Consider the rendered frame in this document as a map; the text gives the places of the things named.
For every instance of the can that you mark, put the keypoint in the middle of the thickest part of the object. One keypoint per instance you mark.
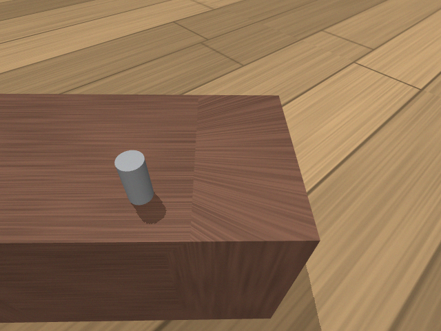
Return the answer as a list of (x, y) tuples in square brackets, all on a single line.
[(134, 175)]

